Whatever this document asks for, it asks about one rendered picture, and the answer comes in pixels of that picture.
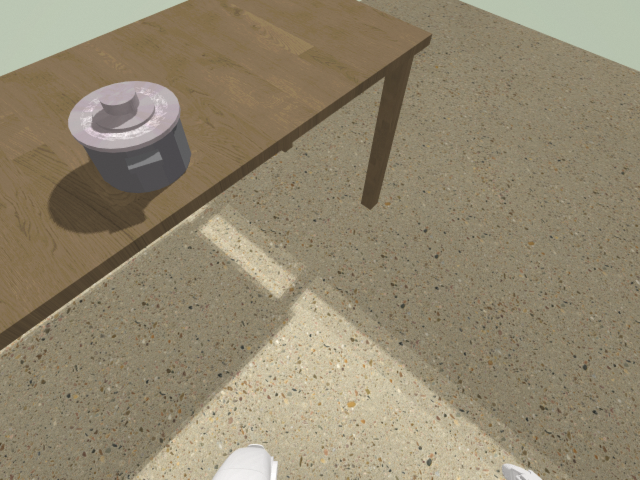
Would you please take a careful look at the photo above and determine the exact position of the pot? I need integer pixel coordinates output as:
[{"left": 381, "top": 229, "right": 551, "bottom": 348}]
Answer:
[{"left": 83, "top": 118, "right": 191, "bottom": 193}]

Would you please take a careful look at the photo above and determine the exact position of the lid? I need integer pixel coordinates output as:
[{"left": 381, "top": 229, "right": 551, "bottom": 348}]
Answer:
[{"left": 68, "top": 81, "right": 181, "bottom": 153}]

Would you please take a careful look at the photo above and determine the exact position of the knob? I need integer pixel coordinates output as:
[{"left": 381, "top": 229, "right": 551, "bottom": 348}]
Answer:
[{"left": 98, "top": 84, "right": 140, "bottom": 116}]

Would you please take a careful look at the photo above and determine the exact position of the table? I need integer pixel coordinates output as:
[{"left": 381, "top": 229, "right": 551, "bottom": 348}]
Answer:
[{"left": 0, "top": 0, "right": 432, "bottom": 351}]

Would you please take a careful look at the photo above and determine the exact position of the left robot thigh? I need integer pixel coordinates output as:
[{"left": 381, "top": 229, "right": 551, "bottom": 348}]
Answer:
[{"left": 212, "top": 447, "right": 278, "bottom": 480}]

